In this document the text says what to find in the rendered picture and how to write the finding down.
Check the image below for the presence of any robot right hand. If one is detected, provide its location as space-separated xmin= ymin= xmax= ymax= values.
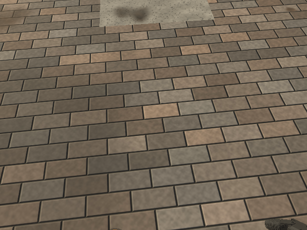
xmin=265 ymin=218 xmax=307 ymax=230

